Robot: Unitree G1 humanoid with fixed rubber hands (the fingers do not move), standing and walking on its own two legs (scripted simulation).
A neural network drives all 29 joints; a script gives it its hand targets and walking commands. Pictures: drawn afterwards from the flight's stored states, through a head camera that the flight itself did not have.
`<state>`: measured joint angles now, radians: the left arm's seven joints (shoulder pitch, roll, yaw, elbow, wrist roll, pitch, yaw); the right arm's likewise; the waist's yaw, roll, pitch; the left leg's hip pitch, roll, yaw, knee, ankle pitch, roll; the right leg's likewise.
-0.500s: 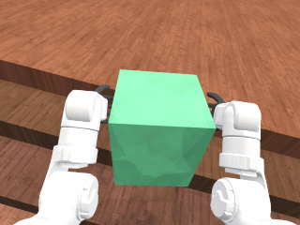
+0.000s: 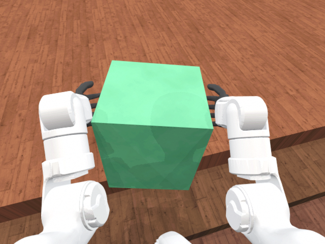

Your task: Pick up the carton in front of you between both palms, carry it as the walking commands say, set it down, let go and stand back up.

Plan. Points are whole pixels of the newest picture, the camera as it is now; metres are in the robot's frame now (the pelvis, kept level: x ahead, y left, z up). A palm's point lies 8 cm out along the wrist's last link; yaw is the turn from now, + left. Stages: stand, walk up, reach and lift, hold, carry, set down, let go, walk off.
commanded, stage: carry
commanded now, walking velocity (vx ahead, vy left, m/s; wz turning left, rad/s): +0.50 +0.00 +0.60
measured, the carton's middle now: (152, 129) +0.39 -0.08 +0.08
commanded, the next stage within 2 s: none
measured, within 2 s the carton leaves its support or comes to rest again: neither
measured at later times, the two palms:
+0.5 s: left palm out of the picture +0.60 +0.21 +0.27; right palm out of the picture +0.72 -0.07 +0.28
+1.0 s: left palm out of the picture +0.96 +0.29 +0.47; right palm out of the picture +1.02 +0.00 +0.46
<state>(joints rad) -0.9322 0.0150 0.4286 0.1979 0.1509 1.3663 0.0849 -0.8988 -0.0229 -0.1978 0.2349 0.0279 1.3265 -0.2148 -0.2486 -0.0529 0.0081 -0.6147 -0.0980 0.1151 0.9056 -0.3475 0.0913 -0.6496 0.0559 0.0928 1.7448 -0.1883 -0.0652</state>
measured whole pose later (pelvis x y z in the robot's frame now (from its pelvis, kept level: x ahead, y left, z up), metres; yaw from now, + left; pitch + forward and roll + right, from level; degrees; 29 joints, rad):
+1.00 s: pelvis +0.62 +0.07 +0.31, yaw +20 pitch +2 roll +4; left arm -0.82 0.00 0.39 0.08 0.11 1.34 0.08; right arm -0.87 -0.02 -0.16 0.15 0.00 1.34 -0.20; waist -0.17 0.02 0.04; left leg -0.64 -0.07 0.21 0.89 -0.29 0.13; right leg -0.53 0.03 0.07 1.72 -0.23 -0.07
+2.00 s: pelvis +1.18 +0.23 +0.39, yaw +20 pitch +6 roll -1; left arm -0.33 -0.14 0.20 -0.21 0.10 1.19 0.10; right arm -0.31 0.17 -0.20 -0.24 -0.13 1.19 -0.10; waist 0.00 0.00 -0.06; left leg -0.18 0.05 0.17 0.31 -0.23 0.03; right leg -0.54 -0.07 -0.11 0.73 -0.30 0.03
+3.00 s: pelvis +1.77 +0.46 +0.39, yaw +20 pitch +4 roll -1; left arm -0.13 -0.13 0.09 -0.39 0.13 1.22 0.09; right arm -0.14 0.13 -0.09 -0.36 -0.11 1.20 -0.08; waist -0.01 -0.01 -0.13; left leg 0.00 0.05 0.24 0.24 -0.30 0.00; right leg -0.60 -0.11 -0.16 0.57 -0.05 0.01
